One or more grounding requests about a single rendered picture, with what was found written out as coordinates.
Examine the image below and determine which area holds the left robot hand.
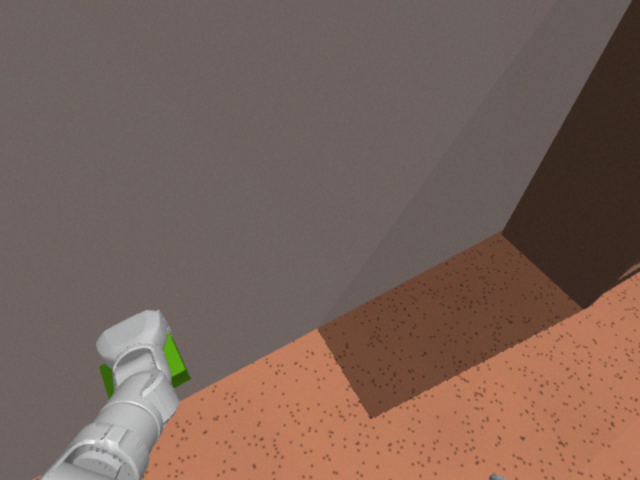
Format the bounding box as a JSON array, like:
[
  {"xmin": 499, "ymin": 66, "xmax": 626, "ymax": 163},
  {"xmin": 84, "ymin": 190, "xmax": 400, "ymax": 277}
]
[{"xmin": 96, "ymin": 310, "xmax": 176, "ymax": 393}]

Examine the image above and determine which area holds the left robot arm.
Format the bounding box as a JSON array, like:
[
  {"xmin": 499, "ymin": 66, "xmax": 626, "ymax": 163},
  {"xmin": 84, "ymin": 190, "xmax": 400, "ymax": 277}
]
[{"xmin": 38, "ymin": 343, "xmax": 179, "ymax": 480}]

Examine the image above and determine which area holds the bookshelf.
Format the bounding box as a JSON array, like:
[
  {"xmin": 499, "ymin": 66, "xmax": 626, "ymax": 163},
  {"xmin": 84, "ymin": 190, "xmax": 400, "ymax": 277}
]
[{"xmin": 501, "ymin": 0, "xmax": 640, "ymax": 310}]

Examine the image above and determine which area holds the small box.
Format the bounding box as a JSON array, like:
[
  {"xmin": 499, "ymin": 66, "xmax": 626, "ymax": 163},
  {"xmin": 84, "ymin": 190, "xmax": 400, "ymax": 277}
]
[{"xmin": 99, "ymin": 332, "xmax": 191, "ymax": 399}]

